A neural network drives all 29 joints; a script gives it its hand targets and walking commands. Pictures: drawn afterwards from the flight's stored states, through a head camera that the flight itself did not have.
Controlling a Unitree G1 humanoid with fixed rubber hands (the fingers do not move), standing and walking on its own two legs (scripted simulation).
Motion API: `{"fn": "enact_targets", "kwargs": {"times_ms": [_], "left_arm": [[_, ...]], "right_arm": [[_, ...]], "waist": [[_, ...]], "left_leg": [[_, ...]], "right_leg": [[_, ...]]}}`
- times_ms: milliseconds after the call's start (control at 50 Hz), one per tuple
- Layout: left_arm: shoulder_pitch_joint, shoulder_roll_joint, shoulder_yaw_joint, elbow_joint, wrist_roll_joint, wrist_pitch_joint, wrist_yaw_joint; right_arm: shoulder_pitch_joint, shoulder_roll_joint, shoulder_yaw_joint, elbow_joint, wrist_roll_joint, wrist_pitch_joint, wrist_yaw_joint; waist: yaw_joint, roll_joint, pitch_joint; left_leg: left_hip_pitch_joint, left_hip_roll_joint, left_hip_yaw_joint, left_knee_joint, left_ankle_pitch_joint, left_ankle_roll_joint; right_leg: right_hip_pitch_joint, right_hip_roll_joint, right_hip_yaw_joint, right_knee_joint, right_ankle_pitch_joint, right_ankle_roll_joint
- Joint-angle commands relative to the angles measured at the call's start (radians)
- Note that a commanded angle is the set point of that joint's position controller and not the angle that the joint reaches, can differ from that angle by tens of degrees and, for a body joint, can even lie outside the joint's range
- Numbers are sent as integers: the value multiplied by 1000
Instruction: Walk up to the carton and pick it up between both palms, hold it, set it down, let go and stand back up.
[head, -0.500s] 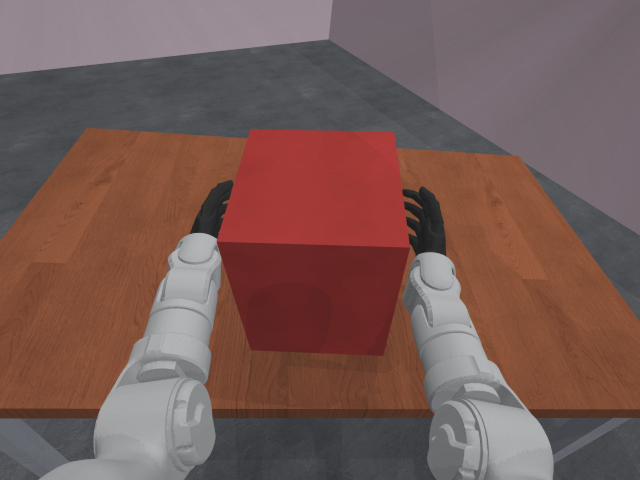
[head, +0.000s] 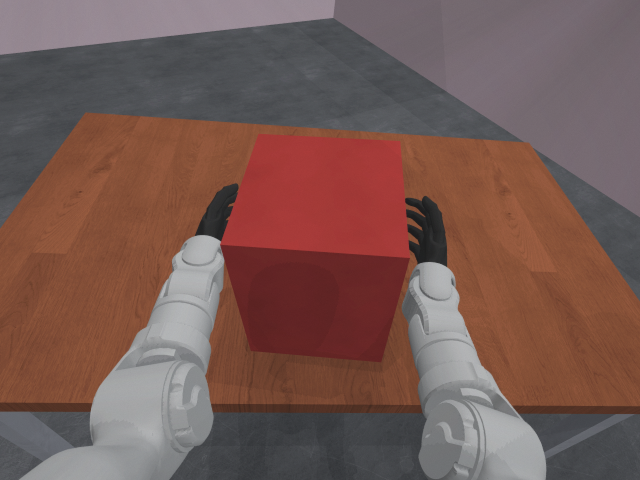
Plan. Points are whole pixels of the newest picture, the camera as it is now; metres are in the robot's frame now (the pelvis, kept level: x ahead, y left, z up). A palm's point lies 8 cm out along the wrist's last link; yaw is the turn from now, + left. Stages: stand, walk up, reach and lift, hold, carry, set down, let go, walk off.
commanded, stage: set down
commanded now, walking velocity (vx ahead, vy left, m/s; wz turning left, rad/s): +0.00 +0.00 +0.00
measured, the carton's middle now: (321, 251) +0.42 -0.01 +0.04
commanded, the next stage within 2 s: none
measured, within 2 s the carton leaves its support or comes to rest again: rests again in 1.14 s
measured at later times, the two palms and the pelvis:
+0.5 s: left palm (214, 246) +0.41 +0.14 +0.05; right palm (422, 266) +0.37 -0.15 +0.07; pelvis +0.00 +0.00 +0.00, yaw +0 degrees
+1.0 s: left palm (214, 256) +0.41 +0.14 +0.03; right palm (416, 273) +0.38 -0.15 +0.05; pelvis +0.00 +0.00 +0.00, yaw +0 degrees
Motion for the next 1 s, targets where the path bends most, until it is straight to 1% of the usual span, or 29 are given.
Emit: {"fn": "enact_targets", "kwargs": {"times_ms": [0,40,60,100,140,160,200,220,240,260,300,360,420,480,520,560,580,600,620,680,700,720,740,760,800,840,900,940,980], "left_arm": [[-761,-559,-268,-188,-31,-120,-147],[-795,-574,-241,-178,-12,-135,-136],[-728,-568,-253,-169,1,-126,-132],[-697,-571,-229,-110,-10,-123,-141],[-787,-564,-248,-144,-18,-144,-142],[-781,-552,-212,-119,2,-156,-142],[-756,-552,-225,-76,-9,-147,-144],[-776,-564,-236,-107,-10,-158,-145],[-798,-563,-247,-129,-1,-166,-141],[-810,-547,-216,-85,8,-167,-136],[-826,-550,-231,-72,-1,-195,-133],[-777,-530,-192,-37,18,-219,-124],[-778,-518,-151,6,32,-211,-135],[-726,-544,-183,-8,33,-218,-130],[-729,-523,-172,2,29,-221,-139],[-697,-536,-154,29,31,-237,-137],[-777,-538,-218,-67,18,-257,-126],[-761,-542,-204,-53,28,-259,-119],[-731,-535,-178,-17,45,-262,-119],[-760,-566,-204,-4,20,-289,-113],[-725,-562,-201,-12,34,-289,-114],[-755,-533,-183,-8,28,-304,-117],[-730,-556,-202,-31,28,-310,-113],[-740,-549,-211,-23,33,-310,-108],[-693,-516,-183,53,33,-305,-113],[-723,-527,-187,39,20,-322,-116],[-701,-522,-162,79,40,-331,-116],[-635,-520,-131,101,50,-319,-123],[-662,-502,-135,88,64,-331,-122]], "right_arm": [[-653,540,341,-105,-61,-89,173],[-629,529,285,-28,-64,-85,182],[-608,504,288,-18,-79,-94,186],[-615,525,302,-61,-78,-101,185],[-633,533,267,-35,-106,-109,179],[-608,549,252,-24,-126,-104,180],[-636,498,213,-33,-129,-106,182],[-608,526,205,-4,-140,-116,178],[-619,534,197,9,-145,-126,172],[-649,521,197,-27,-155,-126,178],[-657,506,186,-23,-174,-142,181],[-641,541,217,1,-168,-148,189],[-623,537,176,18,-181,-134,187],[-609,547,189,34,-171,-155,189],[-581,541,177,51,-204,-153,176],[-608,549,194,34,-183,-165,185],[-614,551,173,55,-188,-179,182],[-591,568,187,83,-190,-177,187],[-569,572,177,113,-185,-178,183],[-619,573,194,51,-206,-212,178],[-584,578,184,101,-202,-212,172],[-592,593,207,94,-194,-208,169],[-586,588,209,104,-195,-221,174],[-572,568,203,113,-182,-224,176],[-610,561,205,73,-189,-234,171],[-582,576,203,99,-206,-227,171],[-558,576,183,135,-221,-232,168],[-521,594,203,150,-203,-226,170],[-544,580,185,140,-212,-225,169]], "waist": [[8,97,-543],[5,136,-522],[10,139,-527],[24,91,-502],[-10,103,-519],[10,89,-519],[-21,116,-489],[-34,109,-504],[-30,119,-543],[-5,132,-558],[-19,128,-602],[20,115,-607],[16,80,-527],[8,108,-525],[-10,86,-509],[26,88,-532],[-22,140,-660],[16,158,-618],[28,151,-556],[16,112,-645],[3,116,-595],[27,107,-594],[22,93,-633],[12,152,-620],[45,119,-606],[14,85,-607],[14,98,-560],[32,71,-515],[37,94,-528]], "left_leg": [[87,0,89,33,466,-95],[108,12,81,24,468,-99],[148,21,79,43,539,-114],[104,11,93,35,515,-99],[103,23,85,26,477,-92],[53,12,104,16,445,-87],[60,10,96,12,383,-93],[105,24,95,22,452,-96],[100,21,92,38,495,-109],[66,14,89,35,436,-104],[46,17,98,26,427,-103],[18,20,93,33,438,-91],[-11,14,104,7,350,-79],[39,20,100,37,477,-101],[21,18,102,35,448,-92],[23,17,98,37,464,-86],[62,24,89,50,487,-106],[67,22,101,71,546,-113],[33,20,98,69,516,-107],[6,22,97,64,517,-104],[14,18,90,79,544,-109],[-40,14,101,68,488,-94],[-30,15,93,70,542,-102],[12,19,86,73,554,-114],[-51,13,102,69,487,-93],[-61,14,101,46,440,-86],[-63,21,87,48,461,-88],[-92,12,101,54,462,-71],[-122,8,98,46,418,-73]], "right_leg": [[285,7,-65,98,471,48],[234,14,-65,57,344,22],[188,25,-86,67,365,24],[240,12,-63,69,435,33],[219,11,-72,69,375,32],[242,3,-64,76,407,30],[214,-1,-72,61,339,28],[198,11,-79,68,360,25],[186,11,-84,71,378,29],[199,8,-76,81,356,26],[219,1,-77,74,386,24],[246,-3,-67,109,430,29],[250,-5,-65,93,404,38],[214,7,-78,98,428,33],[232,-2,-71,98,470,41],[221,-2,-65,102,449,36],[189,10,-73,106,447,28],[170,12,-66,111,434,24],[176,-1,-56,108,423,24],[199,8,-65,121,496,20],[211,5,-61,123,504,27],[232,2,-49,131,504,24],[248,4,-59,140,548,29],[211,7,-60,130,496,21],[205,-8,-47,121,486,23],[255,-8,-43,144,559,34],[228,-8,-55,146,522,33],[238,-15,-34,149,574,40],[245,-15,-40,142,500,28]]}}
